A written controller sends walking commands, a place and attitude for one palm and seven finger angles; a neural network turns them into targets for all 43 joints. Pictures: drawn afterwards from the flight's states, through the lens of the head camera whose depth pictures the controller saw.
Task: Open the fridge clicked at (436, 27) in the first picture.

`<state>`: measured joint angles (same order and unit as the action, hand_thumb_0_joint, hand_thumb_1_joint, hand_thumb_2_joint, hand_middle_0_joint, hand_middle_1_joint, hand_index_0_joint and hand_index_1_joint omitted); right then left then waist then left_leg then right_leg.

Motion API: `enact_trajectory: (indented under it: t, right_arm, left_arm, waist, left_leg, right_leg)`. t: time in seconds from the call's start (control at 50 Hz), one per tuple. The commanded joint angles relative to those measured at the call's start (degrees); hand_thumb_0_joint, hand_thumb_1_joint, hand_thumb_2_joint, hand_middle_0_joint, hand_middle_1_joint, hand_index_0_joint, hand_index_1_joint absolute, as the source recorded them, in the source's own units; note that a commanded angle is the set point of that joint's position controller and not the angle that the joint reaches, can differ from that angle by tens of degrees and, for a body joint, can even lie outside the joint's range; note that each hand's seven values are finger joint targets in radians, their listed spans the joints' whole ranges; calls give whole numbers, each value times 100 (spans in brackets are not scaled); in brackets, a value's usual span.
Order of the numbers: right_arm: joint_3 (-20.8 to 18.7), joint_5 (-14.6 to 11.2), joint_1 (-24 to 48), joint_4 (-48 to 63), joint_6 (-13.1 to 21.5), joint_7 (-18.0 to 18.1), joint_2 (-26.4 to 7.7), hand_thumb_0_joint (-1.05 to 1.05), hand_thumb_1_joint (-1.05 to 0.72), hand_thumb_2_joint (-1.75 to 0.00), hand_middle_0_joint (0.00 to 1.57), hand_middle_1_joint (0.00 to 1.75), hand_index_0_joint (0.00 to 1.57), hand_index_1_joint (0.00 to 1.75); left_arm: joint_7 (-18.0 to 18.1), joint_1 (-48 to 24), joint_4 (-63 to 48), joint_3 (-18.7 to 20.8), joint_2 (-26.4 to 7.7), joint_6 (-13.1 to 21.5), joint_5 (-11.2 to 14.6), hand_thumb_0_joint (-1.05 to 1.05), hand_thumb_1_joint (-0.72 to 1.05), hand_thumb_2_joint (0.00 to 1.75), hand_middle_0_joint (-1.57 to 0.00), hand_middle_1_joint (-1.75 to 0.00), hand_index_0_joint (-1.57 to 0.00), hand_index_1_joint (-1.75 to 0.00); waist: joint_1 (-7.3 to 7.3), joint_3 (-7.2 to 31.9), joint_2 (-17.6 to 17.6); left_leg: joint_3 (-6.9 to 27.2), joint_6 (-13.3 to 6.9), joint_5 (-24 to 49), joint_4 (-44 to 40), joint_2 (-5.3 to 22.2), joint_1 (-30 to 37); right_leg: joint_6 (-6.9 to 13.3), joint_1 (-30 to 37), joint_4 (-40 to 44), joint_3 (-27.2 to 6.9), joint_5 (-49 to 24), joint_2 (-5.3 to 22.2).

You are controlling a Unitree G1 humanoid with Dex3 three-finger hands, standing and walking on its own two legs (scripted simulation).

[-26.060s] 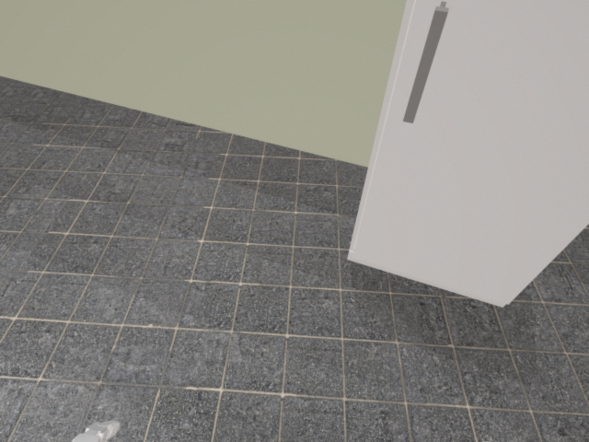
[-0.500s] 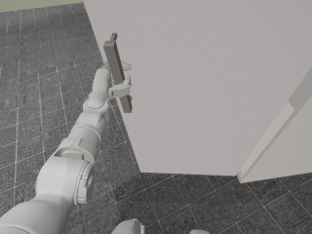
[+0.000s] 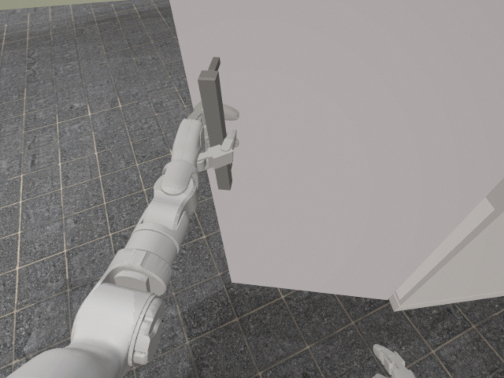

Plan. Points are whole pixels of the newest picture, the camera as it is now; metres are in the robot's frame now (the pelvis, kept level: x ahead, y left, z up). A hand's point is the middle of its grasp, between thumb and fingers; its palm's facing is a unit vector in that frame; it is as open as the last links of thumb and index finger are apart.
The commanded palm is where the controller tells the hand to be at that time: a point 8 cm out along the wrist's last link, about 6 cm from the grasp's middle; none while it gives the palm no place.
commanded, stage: stop walking and hold the door back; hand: left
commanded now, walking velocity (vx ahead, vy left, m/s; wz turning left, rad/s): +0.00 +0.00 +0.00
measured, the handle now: (220, 131) +0.48 +0.07 +0.12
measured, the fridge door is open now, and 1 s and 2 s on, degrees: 76 74 73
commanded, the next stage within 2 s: loosen the grip on the handle in 0.20 s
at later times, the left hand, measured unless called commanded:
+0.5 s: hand (222, 147) +0.43 +0.07 +0.13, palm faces -0.11 -0.99 -0.06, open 7.5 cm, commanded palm +0.41 +0.11 +0.13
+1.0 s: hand (227, 149) +0.44 +0.06 +0.12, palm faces -0.12 -0.99 -0.09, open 14.4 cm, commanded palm +0.43 +0.12 +0.12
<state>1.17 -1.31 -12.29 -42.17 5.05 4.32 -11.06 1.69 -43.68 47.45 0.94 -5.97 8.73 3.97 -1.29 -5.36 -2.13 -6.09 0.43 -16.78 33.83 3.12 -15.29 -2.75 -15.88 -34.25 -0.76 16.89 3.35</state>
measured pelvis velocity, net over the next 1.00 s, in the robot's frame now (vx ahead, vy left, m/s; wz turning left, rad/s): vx -0.01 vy -0.03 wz -0.05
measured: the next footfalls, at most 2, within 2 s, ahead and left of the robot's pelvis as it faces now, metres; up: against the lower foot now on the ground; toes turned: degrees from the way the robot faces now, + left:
none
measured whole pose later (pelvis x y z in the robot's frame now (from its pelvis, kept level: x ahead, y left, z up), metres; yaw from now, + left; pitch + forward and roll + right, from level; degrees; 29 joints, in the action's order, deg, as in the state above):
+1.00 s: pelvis -0.01 -0.03 +0.00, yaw -3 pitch +6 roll +1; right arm -0.7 -1.1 -20.9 -40.1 8.7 0.7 -15.8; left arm -5.0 -42.7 55.1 9.6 -14.1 18.3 3.9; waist -5.2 2.0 0.2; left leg -2.2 1.6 -15.7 34.4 2.4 -24.7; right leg -0.2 -27.1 -36.8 -2.3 15.8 0.3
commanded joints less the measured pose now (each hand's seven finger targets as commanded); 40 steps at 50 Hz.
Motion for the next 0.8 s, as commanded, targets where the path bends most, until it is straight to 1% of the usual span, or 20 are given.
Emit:
enact_trajectory:
  t: [0.0,0.1,0.14,0.26,0.28,0.3,0.32,0.34,0.36,0.38,0.4,0.42,0.46,0.5,0.52,0.6,0.66,0.68,0.72,0.78]
  right_arm:
    - [-364,-8,106,690,117,127,-944,0,-90,-90,20,30,20,30]
    - [-341,-16,229,768,-43,181,-883,0,-90,-90,20,30,20,30]
    - [-327,-16,252,753,-78,207,-892,0,-90,-90,20,30,20,30]
    - [-340,-46,296,871,-222,238,-898,0,-90,-90,20,30,20,30]
    - [-815,160,-56,1125,100,32,-867,0,-90,-90,20,30,20,30]
    - [-412,14,-151,853,586,-87,-1073,0,-90,-90,20,30,20,30]
    - [-529,-116,-639,764,573,-155,-1153,0,-90,-90,20,30,20,30]
    - [-527,-90,-634,686,475,-180,-1087,0,-90,-90,20,30,20,30]
    - [-452,-20,-461,678,417,-251,-1097,0,-90,-90,20,30,20,30]
    - [-439,34,-410,705,423,-319,-1107,0,-90,-90,20,30,20,30]
    - [-409,51,-364,767,434,-371,-1064,0,-90,-90,20,30,20,30]
    - [-434,56,-450,802,421,-412,-1064,0,-90,-90,20,30,20,30]
    - [-469,12,-575,830,471,-488,-1044,0,-90,-90,20,30,20,30]
    - [-497,-12,-600,839,495,-497,-1135,0,-90,-90,20,30,20,30]
    - [-513,-4,-620,832,474,-454,-1210,0,-90,-90,20,30,20,30]
    - [-415,-76,-658,781,586,-381,-1215,0,-90,-90,20,30,20,30]
    - [-404,-57,-768,726,650,-332,-1203,0,-90,-90,20,30,20,30]
    - [-409,-46,-796,706,649,-295,-1273,0,-90,-90,20,30,20,30]
    - [-372,-48,-786,719,631,-257,-1259,0,-90,-90,20,30,20,30]
    - [-383,-42,-780,758,708,-268,-1221,0,-90,-90,20,30,20,30]
  left_arm:
    - [55,-1865,-1351,122,-861,391,-115,0,90,90,-45,-140,-45,-140]
    - [85,-1630,-1387,127,-890,356,-115,0,90,90,-45,-140,-45,-140]
    - [92,-1720,-1381,88,-882,348,-112,0,90,90,-45,-140,-45,-140]
    - [119,-1458,-1314,151,-940,317,-100,0,90,90,-45,-140,-45,-140]
    - [31,-5012,-2852,1352,-2891,584,-836,0,90,90,-45,-140,-45,-140]
    - [-182,-3850,-109,922,-1861,111,-582,0,78,84,-45,-140,-45,-140]
    - [-286,-2837,-479,869,-1590,74,-86,0,66,78,-45,-140,-45,-140]
    - [-404,-1937,-467,424,-546,11,-13,0,54,73,-45,-140,-45,-140]
    - [-518,-2518,-879,650,-852,118,153,0,42,67,-45,-140,-45,-140]
    - [-514,-2743,-1043,904,-1249,195,195,0,30,61,-45,-140,-45,-140]
    - [-475,-2765,-1019,873,-1281,323,133,0,17,55,-45,-140,-45,-140]
    - [-438,-2629,-953,841,-1255,469,15,0,5,49,-45,-140,-45,-140]
    - [-439,-2714,-833,205,-701,830,-199,0,-19,37,-45,-140,-45,-140]
    - [-413,-2646,-517,410,-1030,1035,-188,0,-43,26,-44,-138,-44,-138]
    - [-376,-2612,-279,797,-1458,1091,-134,0,-55,20,-42,-137,-42,-137]
    - [-524,-3294,-4,569,-1531,1180,-39,0,-55,20,-37,-130,-37,-130]
    - [-558,-3625,-102,634,-1656,1259,-30,0,-55,20,-33,-125,-33,-125]
    - [-570,-3359,118,1113,-2245,1276,-39,0,-55,20,-32,-123,-32,-123]
    - [-621,-3461,135,1159,-2259,1310,91,0,-55,20,-29,-120,-29,-120]
    - [-728,-3388,-114,915,-1930,1430,141,0,-55,20,-25,-115,-25,-115]
  waist:
    - [93,2255,884]
    - [98,2172,827]
    - [97,2118,518]
    - [109,2106,609]
    - [196,1667,2114]
    - [-631,3229,2243]
    - [-182,3214,1159]
    - [-176,3080,660]
    - [-31,3078,-765]
    - [10,3127,-1209]
    - [-55,2934,-1019]
    - [-172,2661,-461]
    - [-404,2212,269]
    - [-376,2139,846]
    - [-350,2130,1126]
    - [-445,2033,817]
    - [-441,2439,655]
    - [-321,2470,883]
    - [-383,2435,1035]
    - [-345,2556,426]
  left_leg:
    - [306,-97,2384,-153,520,947]
    - [233,-61,2143,-192,429,917]
    - [262,-82,2280,-272,481,956]
    - [248,-57,2116,-288,440,825]
    - [188,-233,1764,-164,276,911]
    - [503,-346,3297,-1127,-339,777]
    - [498,-65,4054,-928,-79,1538]
    - [605,80,4299,-682,23,1725]
    - [370,183,3942,-408,-22,1987]
    - [349,201,3387,-335,-126,1934]
    - [309,131,2694,-351,-189,1582]
    - [323,53,2150,-372,-197,1087]
    - [319,-76,1321,-418,-187,489]
    - [323,-100,488,-515,-193,75]
    - [326,-129,212,-539,-215,-110]
    - [182,-166,-731,-564,-351,-394]
    - [246,-188,-631,-529,-384,-315]
    - [261,-197,-644,-501,-396,-521]
    - [275,-229,-594,-475,-419,-678]
    - [307,-201,-319,-422,-422,-472]
  right_leg:
    - [234,618,431,53,-2215,302]
    - [269,513,512,-23,-2247,377]
    - [242,442,485,53,-2141,331]
    - [262,509,601,24,-2024,336]
    - [289,512,1045,-348,-3185,-8]
    - [481,603,-286,346,-4164,-515]
    - [405,92,-314,464,-3160,-300]
    - [369,-424,-218,518,-2329,-347]
    - [387,-537,214,282,-2027,-207]
    - [467,-340,326,236,-2062,-172]
    - [490,-246,414,214,-1995,-207]
    - [472,-150,456,273,-1933,-245]
    - [452,-447,467,272,-1489,-314]
    - [414,-522,501,239,-782,-356]
    - [391,-397,555,213,-535,-332]
    - [341,-619,827,-81,620,-282]
    - [350,-455,755,-114,474,-294]
    - [341,-313,780,-172,601,-281]
    - [311,-199,829,-240,591,-271]
    - [371,-284,646,-159,131,-336]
